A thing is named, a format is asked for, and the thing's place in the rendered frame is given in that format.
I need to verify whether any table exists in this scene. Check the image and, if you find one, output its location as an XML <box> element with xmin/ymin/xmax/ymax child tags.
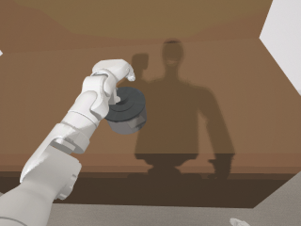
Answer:
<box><xmin>0</xmin><ymin>0</ymin><xmax>301</xmax><ymax>209</ymax></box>

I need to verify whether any lid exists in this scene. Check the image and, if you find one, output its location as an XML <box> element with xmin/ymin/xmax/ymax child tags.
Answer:
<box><xmin>104</xmin><ymin>87</ymin><xmax>146</xmax><ymax>122</ymax></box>

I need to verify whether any knob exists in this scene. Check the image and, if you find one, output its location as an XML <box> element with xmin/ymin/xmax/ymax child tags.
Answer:
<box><xmin>116</xmin><ymin>90</ymin><xmax>129</xmax><ymax>105</ymax></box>

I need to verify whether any pot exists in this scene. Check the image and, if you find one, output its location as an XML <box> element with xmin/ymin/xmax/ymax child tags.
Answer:
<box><xmin>107</xmin><ymin>106</ymin><xmax>147</xmax><ymax>135</ymax></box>

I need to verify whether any left robot upper arm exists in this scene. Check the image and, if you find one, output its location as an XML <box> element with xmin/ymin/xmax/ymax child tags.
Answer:
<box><xmin>0</xmin><ymin>145</ymin><xmax>82</xmax><ymax>226</ymax></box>

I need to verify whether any left robot hand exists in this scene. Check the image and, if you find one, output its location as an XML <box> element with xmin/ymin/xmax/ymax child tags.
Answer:
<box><xmin>92</xmin><ymin>59</ymin><xmax>135</xmax><ymax>105</ymax></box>

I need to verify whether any robot left forearm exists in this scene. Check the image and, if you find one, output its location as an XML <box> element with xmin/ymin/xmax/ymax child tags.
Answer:
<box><xmin>20</xmin><ymin>70</ymin><xmax>117</xmax><ymax>183</ymax></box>

